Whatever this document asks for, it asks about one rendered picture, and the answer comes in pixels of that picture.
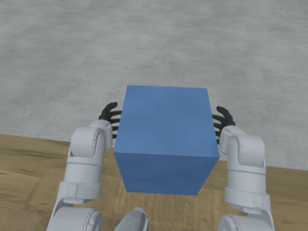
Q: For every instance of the right robot hand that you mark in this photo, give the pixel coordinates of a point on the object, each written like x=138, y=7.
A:
x=227, y=120

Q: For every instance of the robot left upper arm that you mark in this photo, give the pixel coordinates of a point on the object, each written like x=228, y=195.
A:
x=76, y=219

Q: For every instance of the robot right upper arm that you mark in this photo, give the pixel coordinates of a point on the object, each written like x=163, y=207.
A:
x=242, y=223

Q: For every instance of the carton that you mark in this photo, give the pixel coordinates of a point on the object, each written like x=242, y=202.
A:
x=166, y=141

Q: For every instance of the left robot thigh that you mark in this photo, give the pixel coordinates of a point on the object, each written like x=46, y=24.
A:
x=133, y=221

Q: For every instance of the left robot forearm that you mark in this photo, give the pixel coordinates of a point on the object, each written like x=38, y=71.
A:
x=85, y=159

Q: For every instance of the right robot forearm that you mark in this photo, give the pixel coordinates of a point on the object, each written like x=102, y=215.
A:
x=246, y=176

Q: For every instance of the left robot hand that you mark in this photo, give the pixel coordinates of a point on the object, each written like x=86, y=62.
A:
x=106, y=115

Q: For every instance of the robot left shin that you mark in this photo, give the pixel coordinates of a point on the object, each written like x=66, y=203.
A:
x=139, y=209

